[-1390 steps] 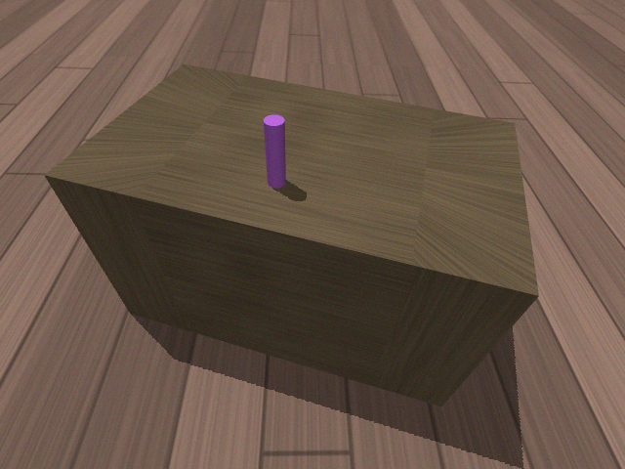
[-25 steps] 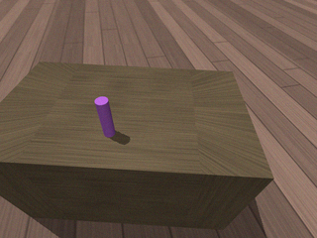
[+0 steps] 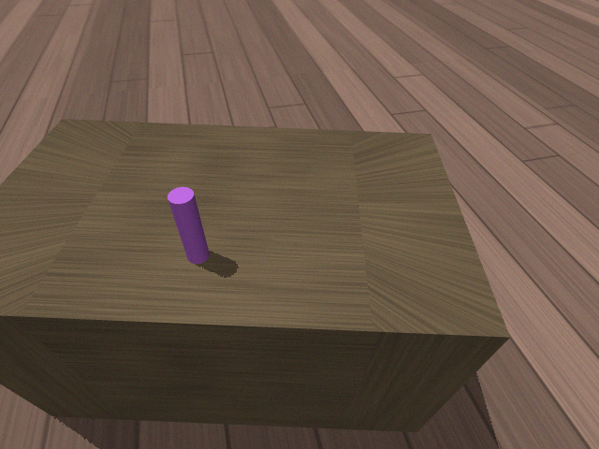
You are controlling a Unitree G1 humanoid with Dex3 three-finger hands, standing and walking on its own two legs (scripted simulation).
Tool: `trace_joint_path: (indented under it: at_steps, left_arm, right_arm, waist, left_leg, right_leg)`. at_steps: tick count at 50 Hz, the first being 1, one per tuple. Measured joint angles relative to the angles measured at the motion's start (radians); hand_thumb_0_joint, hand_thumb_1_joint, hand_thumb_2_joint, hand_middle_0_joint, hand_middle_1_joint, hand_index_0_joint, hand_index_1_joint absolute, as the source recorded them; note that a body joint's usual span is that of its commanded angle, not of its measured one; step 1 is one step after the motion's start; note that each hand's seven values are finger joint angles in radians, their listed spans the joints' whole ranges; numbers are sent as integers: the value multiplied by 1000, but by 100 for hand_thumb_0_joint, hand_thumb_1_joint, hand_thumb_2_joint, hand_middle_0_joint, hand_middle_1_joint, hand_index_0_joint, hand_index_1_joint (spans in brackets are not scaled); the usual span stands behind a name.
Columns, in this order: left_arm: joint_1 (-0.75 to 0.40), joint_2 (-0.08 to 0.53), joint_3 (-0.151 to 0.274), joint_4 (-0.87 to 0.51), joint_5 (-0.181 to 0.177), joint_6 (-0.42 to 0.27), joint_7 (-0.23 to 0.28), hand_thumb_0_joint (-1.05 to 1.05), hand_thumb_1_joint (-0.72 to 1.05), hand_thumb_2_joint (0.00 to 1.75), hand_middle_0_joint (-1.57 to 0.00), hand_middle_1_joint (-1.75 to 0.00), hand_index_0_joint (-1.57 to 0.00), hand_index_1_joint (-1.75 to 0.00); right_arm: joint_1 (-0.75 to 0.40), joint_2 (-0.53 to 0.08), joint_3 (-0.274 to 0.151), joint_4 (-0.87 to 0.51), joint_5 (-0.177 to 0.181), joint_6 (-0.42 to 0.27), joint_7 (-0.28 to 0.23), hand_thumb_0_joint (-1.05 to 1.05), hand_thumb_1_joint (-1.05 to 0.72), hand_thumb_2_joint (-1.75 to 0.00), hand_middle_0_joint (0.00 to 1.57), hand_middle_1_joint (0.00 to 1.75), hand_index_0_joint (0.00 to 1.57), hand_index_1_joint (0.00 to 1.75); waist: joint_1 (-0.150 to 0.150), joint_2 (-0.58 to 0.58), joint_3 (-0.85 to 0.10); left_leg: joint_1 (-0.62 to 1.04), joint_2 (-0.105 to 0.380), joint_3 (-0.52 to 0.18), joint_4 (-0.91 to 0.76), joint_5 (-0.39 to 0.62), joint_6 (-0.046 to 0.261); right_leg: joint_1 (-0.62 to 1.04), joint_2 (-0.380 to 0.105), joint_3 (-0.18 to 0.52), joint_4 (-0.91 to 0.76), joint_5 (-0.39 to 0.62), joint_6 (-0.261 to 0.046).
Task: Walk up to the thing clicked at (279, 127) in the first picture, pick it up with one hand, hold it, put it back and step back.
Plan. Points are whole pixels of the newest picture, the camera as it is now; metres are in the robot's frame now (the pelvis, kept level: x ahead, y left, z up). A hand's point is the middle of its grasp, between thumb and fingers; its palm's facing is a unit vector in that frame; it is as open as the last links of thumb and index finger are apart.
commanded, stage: stand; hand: left
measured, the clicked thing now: (190, 228) +0.53 +0.22 -0.04
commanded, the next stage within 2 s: step back in 1.44 s
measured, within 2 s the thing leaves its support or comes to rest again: neither
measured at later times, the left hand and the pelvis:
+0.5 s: hand out of the picture +0.08 +0.25 -0.16, palm faces -0.03 -0.94 -0.34, open 7.4 cm; pelvis +0.01 +0.00 +0.00, yaw -1 degrees
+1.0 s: hand out of the picture +0.08 +0.25 -0.15, palm faces -0.03 -0.94 -0.35, open 7.4 cm; pelvis +0.01 +0.00 +0.00, yaw -1 degrees
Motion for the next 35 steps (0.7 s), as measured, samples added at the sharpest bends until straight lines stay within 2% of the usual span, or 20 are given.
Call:
trace_joint_path:
  at_steps: [35]
  left_arm:
    - [3, 12, 0, -8, -5, 4, -5, 1, 90, 90, -20, -30, -20, -30]
  right_arm:
    - [-5, -8, 2, 0, 2, 1, 4, 1, -90, -90, 20, 30, 21, 30]
  waist:
    - [-4, -7, -4]
  left_leg:
    - [17, 6, 16, -24, -3, 2]
  right_leg:
    - [11, 7, 13, -24, 3, 2]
